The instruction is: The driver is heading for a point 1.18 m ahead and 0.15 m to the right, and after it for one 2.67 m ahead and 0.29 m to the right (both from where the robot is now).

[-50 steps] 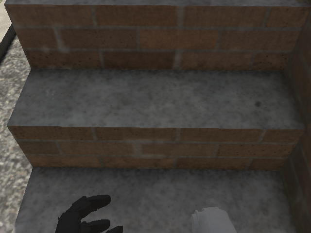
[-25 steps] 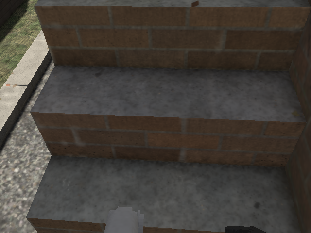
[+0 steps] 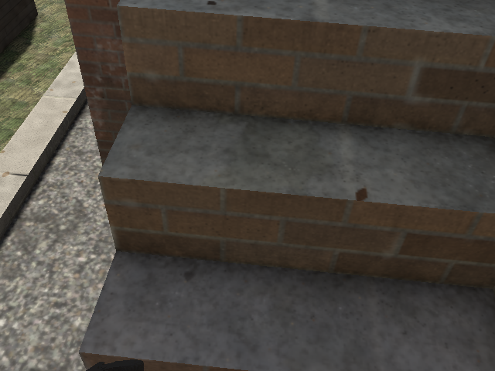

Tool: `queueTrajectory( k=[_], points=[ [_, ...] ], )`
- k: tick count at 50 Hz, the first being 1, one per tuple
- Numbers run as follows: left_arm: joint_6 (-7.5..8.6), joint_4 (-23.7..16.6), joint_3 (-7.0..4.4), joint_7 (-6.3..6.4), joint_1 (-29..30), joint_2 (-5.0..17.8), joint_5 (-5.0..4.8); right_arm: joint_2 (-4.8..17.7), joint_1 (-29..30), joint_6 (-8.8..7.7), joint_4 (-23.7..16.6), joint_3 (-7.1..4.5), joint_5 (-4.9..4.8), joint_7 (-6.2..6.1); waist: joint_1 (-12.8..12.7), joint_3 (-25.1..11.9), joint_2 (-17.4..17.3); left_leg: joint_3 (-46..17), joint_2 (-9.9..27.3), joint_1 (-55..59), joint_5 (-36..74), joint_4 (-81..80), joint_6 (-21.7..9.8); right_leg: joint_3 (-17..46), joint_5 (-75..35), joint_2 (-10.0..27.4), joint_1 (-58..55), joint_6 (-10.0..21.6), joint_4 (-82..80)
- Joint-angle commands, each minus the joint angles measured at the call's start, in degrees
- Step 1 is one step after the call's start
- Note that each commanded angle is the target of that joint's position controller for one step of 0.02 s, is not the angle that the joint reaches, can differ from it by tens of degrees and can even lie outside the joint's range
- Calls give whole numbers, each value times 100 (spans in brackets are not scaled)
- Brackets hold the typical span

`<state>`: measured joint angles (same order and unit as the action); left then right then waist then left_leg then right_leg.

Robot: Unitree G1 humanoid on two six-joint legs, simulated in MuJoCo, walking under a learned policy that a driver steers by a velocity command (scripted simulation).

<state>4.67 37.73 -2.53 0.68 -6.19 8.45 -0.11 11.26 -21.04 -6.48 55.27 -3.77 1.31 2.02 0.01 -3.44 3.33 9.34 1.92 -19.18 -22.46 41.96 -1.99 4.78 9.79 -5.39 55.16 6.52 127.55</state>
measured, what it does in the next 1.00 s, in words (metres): climbs: right foot 0.22 m higher, then left foot 0.22 m higher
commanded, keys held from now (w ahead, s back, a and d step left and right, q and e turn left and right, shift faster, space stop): w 0.64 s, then w+e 0.36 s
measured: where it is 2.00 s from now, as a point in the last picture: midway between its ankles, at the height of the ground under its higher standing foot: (347, 137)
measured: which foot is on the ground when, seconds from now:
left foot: down 0.00-0.28, up 0.30-0.74, down 0.76-1.00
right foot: up 0.00-0.22, down 0.24-0.80, up 0.82-1.00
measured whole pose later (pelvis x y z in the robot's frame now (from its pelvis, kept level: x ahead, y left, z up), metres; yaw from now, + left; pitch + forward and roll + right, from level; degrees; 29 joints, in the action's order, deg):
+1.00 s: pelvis +0.43 +0.01 +0.41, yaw -4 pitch -2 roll +2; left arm 3.6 37.7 -4.4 1.1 -9.6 12.1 -1.1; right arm 13.1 -16.8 -4.9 53.9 -4.2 2.9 2.0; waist -3.7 -4.0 0.6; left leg 12.9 8.3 -26.1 -21.9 51.1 0.8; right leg 4.5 7.3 -3.0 52.7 3.9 121.9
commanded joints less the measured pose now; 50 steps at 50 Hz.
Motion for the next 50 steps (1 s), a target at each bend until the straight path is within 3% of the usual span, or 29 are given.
queueTrajectory(
  k=[1, 5, 8, 10, 11, 12, 13, 14, 15, 16, 17, 19, 21, 25, 28, 32, 34, 35, 36, 37, 38, 39, 40, 41, 42, 44, 45, 47, 50],
  points=[
    [-200, -135, 148, 94, -146, -325, -117, 372, -318, -312, -4, -18, 28, 21, -49, 1073, -481, -1433, 1505, 368, 1681, -2730, -652, 171, 672, -189, 1755, 88, 1213],
    [-304, -696, 254, 141, 770, -177, -142, 483, -308, -350, 50, 101, -62, 62, -181, 1113, -638, -399, 1070, 90, 1995, -3286, -255, -565, 822, -72, 1712, 73, 174],
    [-442, -1040, 302, 13, 1263, 25, -45, 824, -731, -297, 214, 76, -167, -234, -94, 533, -1275, -273, 1221, 1290, 4251, -4104, -479, -1273, 1229, 424, 1062, 97, -1309],
    [-485, -717, 497, -24, 875, -47, -271, 699, -423, -205, 94, 180, -482, -363, -399, -78, -1381, 287, 792, 621, 8821, -3936, -865, -2181, 1251, 164, -1800, 233, -4525],
    [-477, -365, 427, -41, -63, 87, -454, 1085, -457, -326, -71, 130, -618, -444, -627, -902, -1905, -16, 1167, 1416, 11787, -3109, -1045, -2256, 1508, -121, -2647, 82, -5091],
    [-457, -43, 380, 66, -1150, 198, -389, 1535, -306, -374, 1, 2, -627, -338, -1079, -1664, -2570, -169, 1622, 2205, 13081, -2083, -1083, -1763, 1725, -53, -3240, 136, -5415],
    [-318, 336, 300, 3, -1693, 453, -192, 1797, -350, -324, -3, -128, -623, -219, -1164, -1912, -2405, -271, 1528, 2373, 11698, -745, -955, -748, 1737, -149, -3708, 220, -6688],
    [-373, 665, 66, 98, -1828, 1168, 212, 1144, -661, -286, -290, -79, -495, -31, -752, -2096, -851, -558, 923, 1659, 9321, 656, -656, 1458, 2613, 584, -4007, 580, -7997],
    [-565, 1085, -124, 278, -1867, 1552, 245, 798, -407, -250, -529, -48, -260, 225, -569, -1810, 482, -767, -246, 15, 3752, 2420, -490, 4120, 4640, 1309, -4179, 1201, -10326],
    [-598, 1108, -263, 287, -1157, 1592, 155, 435, 253, -212, -789, -50, 95, 258, -481, -1059, 605, -1591, -949, -1194, 1943, 5659, -367, 5150, 5680, 1576, -3338, 1591, -11146],
    [-496, 1214, -167, 210, -641, 1075, 130, -9, 859, -210, -1216, 55, 266, 207, -255, -220, -133, -2125, -1012, -2307, 1951, 7312, -442, 4526, 5250, 1509, -2735, 1428, -10485],
    [-253, 1933, -33, 212, -849, 378, 262, -775, 1220, -198, -1786, 362, 127, 50, 132, 903, -518, -2146, -942, -3775, 1768, 8071, -718, 2925, 3759, 1518, -2275, 1127, -9771],
    [-87, 2149, 110, 209, -1052, -132, 407, -733, 685, -239, -1780, 463, 21, 70, 347, 990, -555, -2288, -922, -4228, 1379, 8089, -606, 2031, 2176, 1404, -2738, 865, -9980],
    [210, 1957, -9, 185, -940, 505, 89, -242, 710, 78, -1827, 373, 45, 45, 524, 1081, -455, -1844, -524, -4486, 1108, 7180, -354, 926, 1176, 1606, -3153, 860, -10619],
    [421, 2131, 47, 156, -1924, 499, 28, -529, 1556, 230, -2070, 423, -162, -132, -25, 1157, 250, -1242, -429, -5867, 806, 9138, -434, 953, 782, 1951, -3917, 1098, -11314],
    [365, 2151, 15, 173, -2363, 490, -1, -678, 2857, 326, -2981, 580, 16, -13, -207, 1302, -245, -868, 421, -6954, 210, 7576, -298, 613, 1317, 1848, -4922, 734, -11701],
    [365, 2066, -18, 263, -2386, 531, 65, -643, 3427, 485, -3433, 569, 36, 107, -394, 984, -23, -582, 498, -5851, 462, 6181, -241, 554, 235, 1756, -4753, 794, -12357],
    [293, 2026, -116, 324, -2267, 687, -70, -1049, 3178, 586, -3472, 805, -51, 157, -422, 457, 428, -157, 367, -3640, -506, 4288, -424, -97, -1107, 1607, -4176, 841, -13103],
    [286, 1950, -98, 297, -2350, 692, -99, -936, 3154, 587, -3376, 751, -312, 151, -459, 408, 404, 630, -109, -1921, -1189, 2987, -485, -290, -2930, 1492, -3522, 919, -13127],
    [419, 1892, -82, 146, -2612, 994, -43, -683, 2168, 540, -2983, 562, -223, 112, -147, -603, 224, 768, -550, -420, -765, 3462, -709, -388, -7491, 2005, -4017, 929, -11839],
    [576, 1649, -306, 35, -2342, 1842, -137, -376, 670, 583, -2521, 324, -262, 65, 767, -1678, 452, 476, -854, 779, -218, 2740, -734, -350, -9757, 2067, -4523, 812, -10374],
    [680, 1487, -391, -220, -2191, 2005, -353, 143, -403, 551, -2141, 121, -83, -23, 1182, -2822, 393, -1301, -101, 2357, -327, 2611, -1096, -31, -8937, 1745, -3635, 510, -8662],
    [730, 1063, -360, -434, -1780, 1620, -540, 852, -927, 662, -1977, -187, 168, -212, 1345, -3101, -1044, -4620, 1363, 2749, -3084, 295, -1523, 132, -5093, 723, -2312, 219, -6885],
    [685, 1011, -510, -514, -1096, 1587, -256, 1160, -495, 848, -2007, -354, 120, -277, 1418, -2951, -1389, -6482, 1905, 1532, -4380, -1802, -1750, 389, -1437, -22, -2043, 41, -3647],
    [566, 451, -414, -415, -483, 800, -15, 1170, 250, 722, -1880, -349, 24, -236, 930, -1853, -944, -6078, 2166, 186, -3867, -2295, -1408, 529, -1073, 36, -1557, -280, -1122],
    [176, -94, -79, -93, -544, -109, 126, 386, 1164, 419, -1171, -67, 9, -154, -202, 228, -582, -4271, 2099, -1453, -3479, -1512, -808, 366, -441, 501, -372, -211, -159],
    [27, -169, -23, 34, -670, -191, 123, -78, 1286, 311, -840, 77, 80, -120, -527, 663, -469, -3465, 1959, -1873, -3084, -1440, -587, 401, 136, 479, -126, -186, 73],
    [-156, -4, 10, 101, -1450, -150, -20, -121, 1384, 59, -623, 101, 219, 24, -1003, 687, -464, -2093, 1742, -1789, -1916, -1735, -268, 405, -46, 428, -180, -180, -189],
    [-293, -88, -41, 59, -912, 103, -178, 577, 854, -229, -562, -88, 195, 24, -602, 930, -322, -1348, 2200, -994, -615, -2618, -475, 86, -162, 350, 337, -363, -175]
  ],
)
Next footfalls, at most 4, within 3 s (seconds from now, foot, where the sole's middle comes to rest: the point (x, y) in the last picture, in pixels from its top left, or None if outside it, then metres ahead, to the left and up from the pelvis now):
0.24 right None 0.24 -0.11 -0.53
0.76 left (173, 299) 0.53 0.16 -0.32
1.30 right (392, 167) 0.69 -0.25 -0.10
2.04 left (318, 1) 0.93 -0.10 0.11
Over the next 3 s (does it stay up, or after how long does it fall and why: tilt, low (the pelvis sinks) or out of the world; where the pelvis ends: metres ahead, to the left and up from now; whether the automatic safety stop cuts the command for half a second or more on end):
stays up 0.96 -0.18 0.91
